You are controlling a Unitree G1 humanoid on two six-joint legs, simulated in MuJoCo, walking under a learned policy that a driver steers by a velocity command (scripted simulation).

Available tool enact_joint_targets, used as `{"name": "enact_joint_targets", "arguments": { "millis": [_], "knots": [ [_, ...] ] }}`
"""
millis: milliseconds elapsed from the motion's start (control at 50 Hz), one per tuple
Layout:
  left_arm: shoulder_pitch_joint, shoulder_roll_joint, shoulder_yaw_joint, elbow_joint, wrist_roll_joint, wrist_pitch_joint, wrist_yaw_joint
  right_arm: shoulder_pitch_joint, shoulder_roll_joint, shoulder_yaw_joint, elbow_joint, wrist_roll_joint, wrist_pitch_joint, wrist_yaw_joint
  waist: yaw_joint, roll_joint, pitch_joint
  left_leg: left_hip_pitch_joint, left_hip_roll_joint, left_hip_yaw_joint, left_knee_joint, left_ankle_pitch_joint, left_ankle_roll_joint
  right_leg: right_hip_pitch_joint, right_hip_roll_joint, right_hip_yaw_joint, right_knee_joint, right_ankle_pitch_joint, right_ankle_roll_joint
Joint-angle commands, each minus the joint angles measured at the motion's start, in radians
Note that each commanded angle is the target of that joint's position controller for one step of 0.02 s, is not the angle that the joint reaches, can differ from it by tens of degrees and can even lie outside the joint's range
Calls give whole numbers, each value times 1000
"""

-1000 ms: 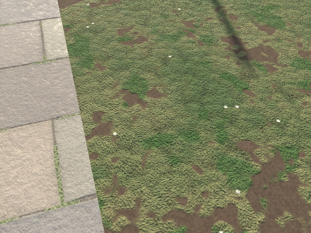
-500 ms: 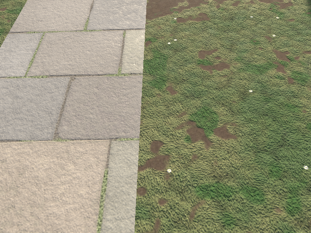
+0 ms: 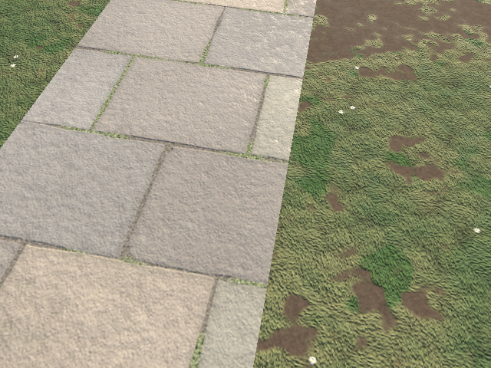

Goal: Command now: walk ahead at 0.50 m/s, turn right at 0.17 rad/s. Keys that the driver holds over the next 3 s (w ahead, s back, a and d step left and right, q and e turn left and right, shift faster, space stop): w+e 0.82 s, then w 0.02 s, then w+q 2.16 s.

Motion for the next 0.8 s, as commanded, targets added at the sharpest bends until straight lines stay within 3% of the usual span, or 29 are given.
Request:
{"name": "enact_joint_targets", "arguments": {
  "millis": [20,120,200,260,300,320,340,360,380,400,420,440,480,520,620,720,760,800],
  "knots": [
    [11,61,20,-24,-5,9,-7,52,-113,-23,-21,2,-28,-5,-8,77,24,27,278,-118,-177,369,15,-81,12,37,-51,119,-5],
    [-123,35,6,-56,1,-1,-15,88,-91,-6,13,3,-36,-18,-33,87,54,98,275,-14,-184,463,-21,-97,46,-22,-276,267,-12],
    [-230,15,-11,-98,6,-5,-25,162,-96,1,64,-1,-30,-39,-63,82,77,222,306,39,-138,644,-30,-87,72,-118,-428,229,-45],
    [-176,34,-4,-93,6,-3,-19,153,-137,-3,81,-5,-20,-56,-20,122,20,285,326,83,26,1052,-48,48,154,-186,-471,91,-101],
    [-15,73,15,-50,9,-5,-11,121,-173,-12,77,-11,-6,-63,56,147,-68,262,344,98,275,1170,-48,229,204,-186,-498,-4,-155],
    [121,107,34,-9,17,-13,-5,92,-186,-15,64,-8,-1,-60,127,128,-135,166,334,107,488,1027,-47,416,210,-143,-584,9,-194],
    [252,189,65,14,28,-13,10,63,-168,-9,28,-1,-8,-51,191,25,-223,-47,276,126,820,624,-54,644,38,89,-642,-67,-269],
    [179,273,88,-11,10,1,17,91,-76,2,-35,8,-20,-27,83,-225,-274,-513,25,41,1191,-323,-108,914,-232,665,-734,28,-435],
    [170,254,89,-3,-25,6,14,9,-141,-4,-54,-8,-35,-20,116,-30,-247,-633,80,-152,1212,-261,-92,882,-226,667,-796,32,-452],
    [113,208,77,-7,-25,6,20,-42,-132,0,-78,4,-49,-13,85,14,-129,-650,137,-166,1135,-171,-91,758,-210,544,-829,48,-410],
    [74,146,61,-4,-20,5,21,-31,-135,-1,-73,8,-54,-14,30,91,-30,-594,171,-150,1022,-132,-96,603,-166,450,-863,141,-352],
    [41,120,52,-6,-19,-3,25,-37,-126,-1,-76,-7,-38,-14,-6,104,3,-538,195,-152,946,-129,-112,512,-108,375,-872,215,-311],
    [26,121,46,-12,-22,-23,26,2,-100,6,-71,-34,5,-7,-40,65,-10,-454,201,-132,863,-120,-143,426,-42,280,-886,321,-286],
    [51,156,54,-5,-24,-37,22,-30,-90,9,-94,-34,26,-2,-42,37,-11,-453,200,-105,777,-76,-166,390,-5,239,-895,387,-279],
    [147,171,60,5,-26,-32,21,-246,-90,16,-173,-23,30,4,41,-23,3,-516,184,-85,505,132,-189,451,39,240,-878,390,-211],
    [212,188,64,2,-10,-25,31,-380,-105,24,-229,-12,15,9,94,-38,-6,-523,137,-98,342,155,-168,587,6,309,-799,468,-197],
    [181,205,68,-14,-4,-26,40,-351,-128,20,-232,-9,6,8,64,-49,-11,-433,123,-120,268,115,-146,591,-14,347,-759,485,-173],
    [112,228,73,-37,-2,-32,38,-187,-171,3,-185,-6,-6,-4,-18,-49,-65,-183,80,-110,204,39,-112,527,7,349,-635,600,-133]
  ]
}}
Next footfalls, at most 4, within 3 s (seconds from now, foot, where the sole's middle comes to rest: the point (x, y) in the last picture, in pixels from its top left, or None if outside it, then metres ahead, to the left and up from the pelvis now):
0.34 right None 0.31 -0.11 -0.78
0.82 left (265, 307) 0.66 -0.05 -0.78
1.28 right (358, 284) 0.74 -0.33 -0.78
1.80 left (301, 199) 1.06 -0.18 -0.78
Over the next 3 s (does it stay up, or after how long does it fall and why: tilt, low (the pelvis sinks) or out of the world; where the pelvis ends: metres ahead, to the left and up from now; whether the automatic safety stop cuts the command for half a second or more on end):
stays up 1.50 -0.08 -0.01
